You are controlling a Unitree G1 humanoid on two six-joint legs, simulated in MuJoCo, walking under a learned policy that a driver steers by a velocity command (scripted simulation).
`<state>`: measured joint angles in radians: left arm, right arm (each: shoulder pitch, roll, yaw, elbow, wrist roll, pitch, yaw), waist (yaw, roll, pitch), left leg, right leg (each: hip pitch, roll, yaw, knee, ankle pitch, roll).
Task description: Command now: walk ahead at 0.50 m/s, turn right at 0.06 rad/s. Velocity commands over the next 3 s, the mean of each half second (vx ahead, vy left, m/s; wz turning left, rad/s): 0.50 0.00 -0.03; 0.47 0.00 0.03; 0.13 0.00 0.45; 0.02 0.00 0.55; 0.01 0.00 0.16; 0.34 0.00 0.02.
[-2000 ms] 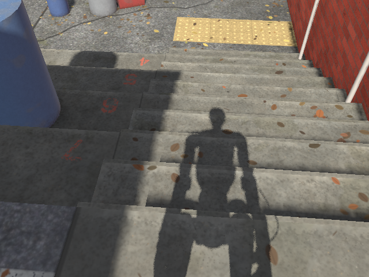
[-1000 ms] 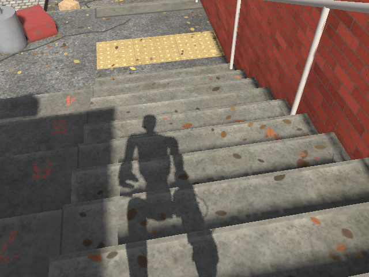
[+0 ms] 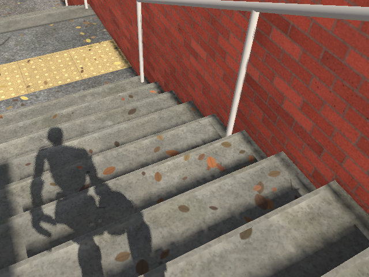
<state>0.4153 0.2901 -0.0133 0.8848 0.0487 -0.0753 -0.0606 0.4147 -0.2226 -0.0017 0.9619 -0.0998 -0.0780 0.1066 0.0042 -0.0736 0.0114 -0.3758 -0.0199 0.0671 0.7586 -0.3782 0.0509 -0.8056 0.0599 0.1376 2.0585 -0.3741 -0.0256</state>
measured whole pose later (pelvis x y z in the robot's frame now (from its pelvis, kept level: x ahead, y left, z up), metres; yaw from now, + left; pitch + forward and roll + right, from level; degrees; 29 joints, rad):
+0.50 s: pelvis +0.22 +0.01 +0.01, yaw +1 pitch -1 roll -1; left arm 0.39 0.25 0.06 1.04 0.03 -0.07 -0.01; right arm 0.28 -0.27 -0.07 0.90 -0.04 0.01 0.02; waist 0.02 0.03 0.04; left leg -0.54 0.01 -0.06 1.08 -0.23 0.06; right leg -0.24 0.05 -0.09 0.66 -0.40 -0.08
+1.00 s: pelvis +0.46 +0.06 -0.14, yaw +3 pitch +1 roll +1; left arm 0.23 0.19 0.01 0.97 0.08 -0.08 -0.04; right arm 0.48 -0.16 -0.01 1.05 -0.09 -0.12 0.03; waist -0.03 -0.05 -0.02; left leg -0.25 -0.12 0.05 0.62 -0.40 0.11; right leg -0.80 -0.10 0.07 1.12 0.00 0.00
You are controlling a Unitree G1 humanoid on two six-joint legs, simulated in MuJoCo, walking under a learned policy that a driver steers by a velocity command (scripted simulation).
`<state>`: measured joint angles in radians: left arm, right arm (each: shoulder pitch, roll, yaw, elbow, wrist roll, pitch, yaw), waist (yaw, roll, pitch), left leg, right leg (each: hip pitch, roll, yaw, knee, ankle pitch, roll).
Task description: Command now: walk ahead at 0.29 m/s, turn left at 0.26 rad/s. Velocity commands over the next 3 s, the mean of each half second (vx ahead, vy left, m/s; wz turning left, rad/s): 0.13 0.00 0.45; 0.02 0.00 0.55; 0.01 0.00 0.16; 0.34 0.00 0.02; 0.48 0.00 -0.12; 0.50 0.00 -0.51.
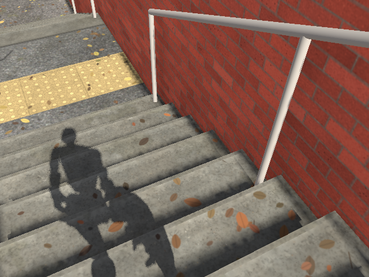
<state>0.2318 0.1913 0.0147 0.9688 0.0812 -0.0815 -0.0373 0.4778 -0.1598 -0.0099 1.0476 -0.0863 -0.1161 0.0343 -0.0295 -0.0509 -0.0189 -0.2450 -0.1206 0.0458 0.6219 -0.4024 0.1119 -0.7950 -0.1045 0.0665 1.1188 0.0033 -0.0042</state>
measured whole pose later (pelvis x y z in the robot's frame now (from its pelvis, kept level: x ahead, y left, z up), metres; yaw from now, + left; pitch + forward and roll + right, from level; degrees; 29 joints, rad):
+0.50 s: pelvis +0.19 -0.08 -0.14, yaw +16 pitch +2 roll +0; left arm 0.28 0.25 0.03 0.87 0.08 -0.09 -0.02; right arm 0.35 -0.23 -0.01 0.76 -0.03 0.00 0.03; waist -0.05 0.00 -0.04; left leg -0.82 -0.03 -0.02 1.96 -0.62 -0.07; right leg -0.43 -0.07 -0.22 0.51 -0.12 -0.09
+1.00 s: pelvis +0.09 -0.02 -0.13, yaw +33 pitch +2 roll -1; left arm 0.33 0.30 0.10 0.85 0.05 -0.13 0.02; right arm 0.31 -0.26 0.00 0.57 -0.03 -0.02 0.00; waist -0.01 0.00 -0.05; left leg -0.67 -0.03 0.00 1.50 -0.89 0.08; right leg -0.60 -0.15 0.03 0.80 -0.38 -0.03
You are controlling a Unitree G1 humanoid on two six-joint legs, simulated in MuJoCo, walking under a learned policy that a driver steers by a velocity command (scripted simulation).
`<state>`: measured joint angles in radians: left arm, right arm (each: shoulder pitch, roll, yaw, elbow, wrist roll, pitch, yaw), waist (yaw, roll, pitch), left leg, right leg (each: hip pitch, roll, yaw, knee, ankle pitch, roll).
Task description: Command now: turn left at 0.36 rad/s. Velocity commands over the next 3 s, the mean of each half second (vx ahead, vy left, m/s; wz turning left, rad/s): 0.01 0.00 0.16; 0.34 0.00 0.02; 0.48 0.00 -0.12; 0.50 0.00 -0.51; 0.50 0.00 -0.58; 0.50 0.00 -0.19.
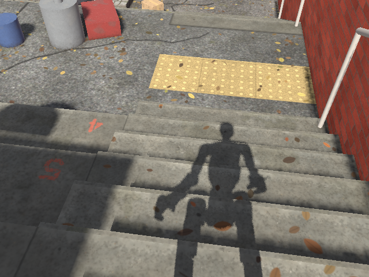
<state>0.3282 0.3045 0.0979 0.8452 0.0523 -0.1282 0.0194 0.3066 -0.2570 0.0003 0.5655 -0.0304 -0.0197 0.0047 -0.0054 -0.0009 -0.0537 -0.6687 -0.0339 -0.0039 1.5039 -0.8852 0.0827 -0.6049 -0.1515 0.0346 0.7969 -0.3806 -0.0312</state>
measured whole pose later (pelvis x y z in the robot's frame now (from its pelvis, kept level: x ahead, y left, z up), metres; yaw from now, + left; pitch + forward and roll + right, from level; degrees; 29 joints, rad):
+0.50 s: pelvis +0.03 +0.00 +0.04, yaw +5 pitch +4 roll +0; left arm 0.13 0.26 -0.05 0.71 0.08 -0.01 -0.10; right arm 0.36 -0.22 0.10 0.85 -0.03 -0.09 0.06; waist -0.09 -0.02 -0.03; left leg -0.56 -0.09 -0.06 1.31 -0.80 0.05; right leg -0.54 -0.06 0.02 0.58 0.12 0.07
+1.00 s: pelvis +0.19 +0.02 -0.01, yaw +4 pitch +2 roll -1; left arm 0.43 0.20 -0.01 0.90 0.06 -0.12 -0.02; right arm 0.21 -0.24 0.04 0.75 -0.07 -0.07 0.06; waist 0.08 0.03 -0.04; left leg -0.51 0.04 0.05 0.76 -0.15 0.07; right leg -0.18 -0.06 -0.02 0.58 -0.43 -0.01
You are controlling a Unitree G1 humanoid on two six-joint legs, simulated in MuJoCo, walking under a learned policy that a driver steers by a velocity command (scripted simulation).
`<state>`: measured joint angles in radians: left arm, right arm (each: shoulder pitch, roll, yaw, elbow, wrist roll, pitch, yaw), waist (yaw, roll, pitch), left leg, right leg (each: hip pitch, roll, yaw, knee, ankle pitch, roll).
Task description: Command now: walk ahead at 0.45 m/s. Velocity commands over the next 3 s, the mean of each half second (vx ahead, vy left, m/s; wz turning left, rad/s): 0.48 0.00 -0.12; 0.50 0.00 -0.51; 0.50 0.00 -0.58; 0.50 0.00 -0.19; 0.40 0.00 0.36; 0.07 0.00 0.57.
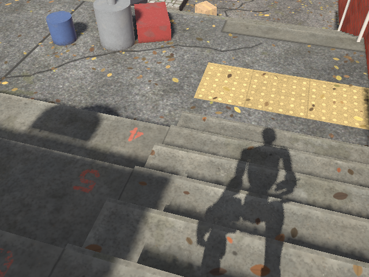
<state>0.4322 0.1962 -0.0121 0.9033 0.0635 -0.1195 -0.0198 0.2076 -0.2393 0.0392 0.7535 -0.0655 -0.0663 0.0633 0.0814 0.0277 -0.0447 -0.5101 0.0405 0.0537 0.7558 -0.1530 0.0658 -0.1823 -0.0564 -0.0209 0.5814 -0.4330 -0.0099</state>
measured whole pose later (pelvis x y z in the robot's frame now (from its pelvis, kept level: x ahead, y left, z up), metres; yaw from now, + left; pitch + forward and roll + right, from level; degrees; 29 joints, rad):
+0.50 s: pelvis +0.25 +0.05 -0.04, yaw -4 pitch +1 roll +1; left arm 0.05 0.19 -0.01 0.79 0.07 -0.07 -0.08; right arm 0.64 -0.11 0.06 1.10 -0.11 -0.13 0.01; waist -0.09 -0.03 -0.05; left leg -0.03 -0.08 0.16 0.70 -0.70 0.09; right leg -0.65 -0.03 0.04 0.65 0.36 -0.07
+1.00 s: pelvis +0.61 +0.04 -0.26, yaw -23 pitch +0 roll -4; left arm 0.53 0.19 -0.02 0.94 0.08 -0.12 -0.06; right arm 0.07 -0.22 0.04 0.76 -0.09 -0.10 0.05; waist 0.09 0.06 -0.01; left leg -0.36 0.10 -0.01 0.45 0.15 0.04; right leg -0.27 0.15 0.14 1.29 -0.87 -0.02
